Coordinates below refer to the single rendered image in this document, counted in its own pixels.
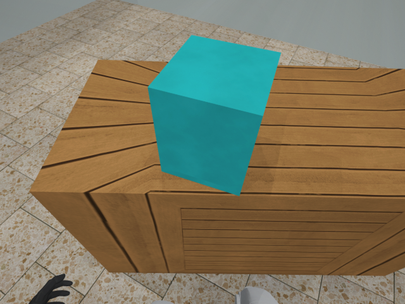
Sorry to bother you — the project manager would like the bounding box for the robot right thigh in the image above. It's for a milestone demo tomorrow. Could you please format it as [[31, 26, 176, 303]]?
[[235, 287, 279, 304]]

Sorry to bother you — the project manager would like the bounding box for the left robot hand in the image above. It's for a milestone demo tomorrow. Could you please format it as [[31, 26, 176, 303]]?
[[29, 274, 73, 304]]

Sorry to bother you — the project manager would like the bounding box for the pedestal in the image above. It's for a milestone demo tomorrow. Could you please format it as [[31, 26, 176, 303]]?
[[29, 60, 405, 276]]

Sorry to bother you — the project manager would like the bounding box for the carton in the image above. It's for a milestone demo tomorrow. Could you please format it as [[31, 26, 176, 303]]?
[[147, 35, 281, 196]]

